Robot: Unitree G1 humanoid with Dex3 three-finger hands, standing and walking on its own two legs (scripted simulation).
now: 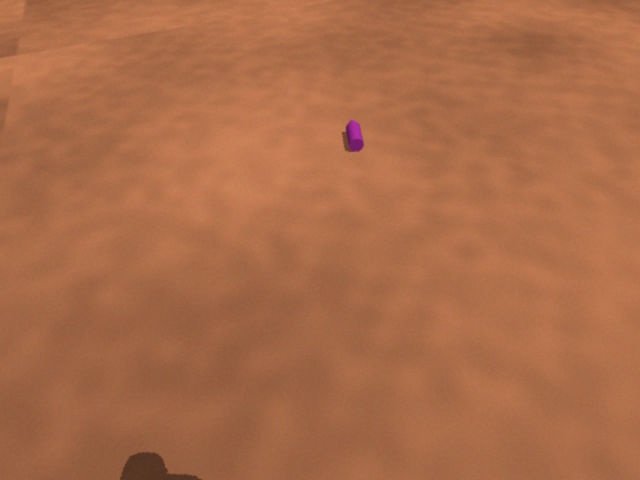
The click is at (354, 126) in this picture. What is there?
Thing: lying bottle
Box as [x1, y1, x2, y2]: [346, 120, 363, 151]
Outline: 351,120 346,126 349,147 350,149 356,151 362,147 363,143 358,123
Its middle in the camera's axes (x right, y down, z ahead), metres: +0.20 -0.61 +2.21
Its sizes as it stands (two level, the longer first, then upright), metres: 0.240 0.081 0.081
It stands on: the floor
